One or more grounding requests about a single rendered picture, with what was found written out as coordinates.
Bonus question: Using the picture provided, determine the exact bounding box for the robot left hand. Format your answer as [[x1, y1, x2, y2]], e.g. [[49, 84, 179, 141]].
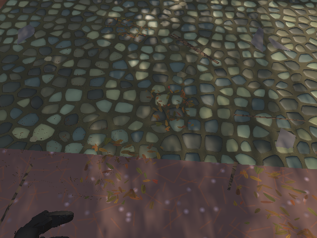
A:
[[14, 210, 74, 238]]

